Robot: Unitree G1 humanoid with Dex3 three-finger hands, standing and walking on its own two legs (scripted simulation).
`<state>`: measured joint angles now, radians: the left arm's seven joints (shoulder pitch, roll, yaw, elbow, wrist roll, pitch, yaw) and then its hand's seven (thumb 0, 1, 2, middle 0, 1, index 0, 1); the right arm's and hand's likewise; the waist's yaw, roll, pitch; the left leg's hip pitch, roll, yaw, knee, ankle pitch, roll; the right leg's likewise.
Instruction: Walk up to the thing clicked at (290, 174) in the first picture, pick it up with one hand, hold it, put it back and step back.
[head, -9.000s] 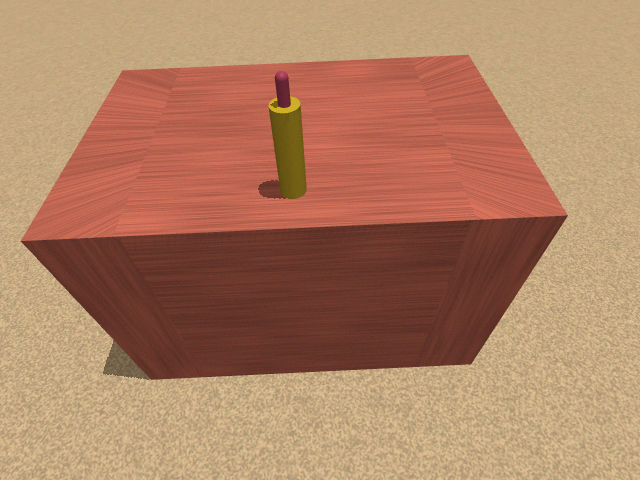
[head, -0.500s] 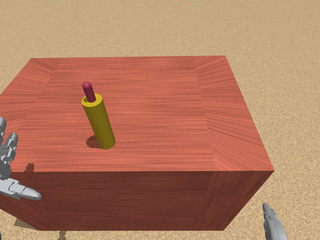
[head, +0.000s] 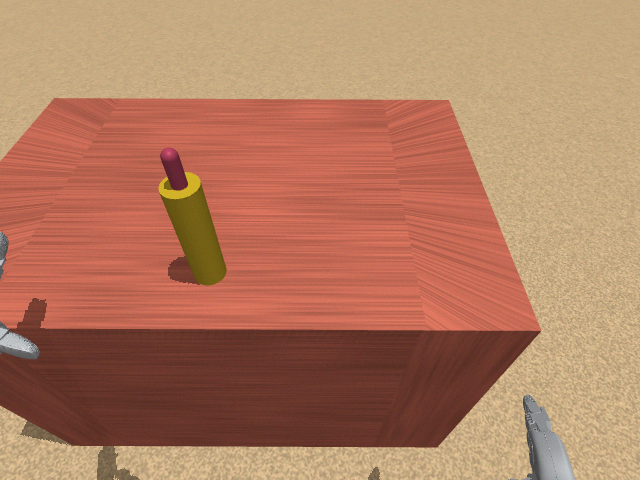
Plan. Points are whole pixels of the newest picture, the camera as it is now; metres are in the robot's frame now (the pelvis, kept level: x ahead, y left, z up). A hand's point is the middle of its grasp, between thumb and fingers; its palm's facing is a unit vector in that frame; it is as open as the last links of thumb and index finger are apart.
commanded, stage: go down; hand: left
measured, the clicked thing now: (192, 221) +0.46 +0.20 +0.06
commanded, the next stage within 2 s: approach in 1.80 s
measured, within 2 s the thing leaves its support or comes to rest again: neither
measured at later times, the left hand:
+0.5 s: hand (4, 263) +0.34 +0.37 +0.13, palm faces +0.18 -0.98 -0.01, open 17.5 cm
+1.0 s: hand out of the picture +0.36 +0.39 +0.13, palm faces +0.20 -0.98 -0.01, open 17.5 cm
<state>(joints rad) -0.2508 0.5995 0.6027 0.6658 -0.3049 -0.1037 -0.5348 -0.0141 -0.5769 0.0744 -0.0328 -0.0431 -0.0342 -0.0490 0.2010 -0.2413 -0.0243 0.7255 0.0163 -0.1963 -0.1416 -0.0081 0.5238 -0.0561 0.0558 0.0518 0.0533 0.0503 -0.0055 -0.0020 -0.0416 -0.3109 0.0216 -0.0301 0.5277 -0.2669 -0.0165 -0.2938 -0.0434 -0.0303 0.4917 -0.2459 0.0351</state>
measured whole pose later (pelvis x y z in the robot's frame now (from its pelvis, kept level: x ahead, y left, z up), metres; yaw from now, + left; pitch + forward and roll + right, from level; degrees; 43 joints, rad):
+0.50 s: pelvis +0.01 +0.01 +0.00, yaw -1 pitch +6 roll -1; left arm -0.35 0.70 0.64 0.85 -0.28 -0.13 -0.59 -0.01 -0.54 0.07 -0.03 -0.03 -0.04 -0.04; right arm 0.20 -0.23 0.01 0.75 0.01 -0.22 -0.16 -0.01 0.54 -0.05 0.05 0.05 0.05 0.05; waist -0.03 -0.01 -0.08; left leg -0.39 0.03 -0.02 0.57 -0.30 -0.01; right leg -0.36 -0.04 -0.02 0.51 -0.26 0.04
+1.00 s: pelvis +0.02 +0.01 -0.01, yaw +0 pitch +10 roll -2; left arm -0.45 0.80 0.69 0.95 -0.25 -0.14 -0.63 -0.01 -0.54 0.08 -0.03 -0.03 -0.03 -0.04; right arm 0.20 -0.24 0.02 0.70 0.00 -0.23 -0.16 -0.01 0.53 -0.06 0.06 0.05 0.05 0.05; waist -0.06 -0.02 -0.09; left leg -0.48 0.03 -0.03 0.64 -0.33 -0.01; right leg -0.45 -0.04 -0.03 0.57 -0.29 0.04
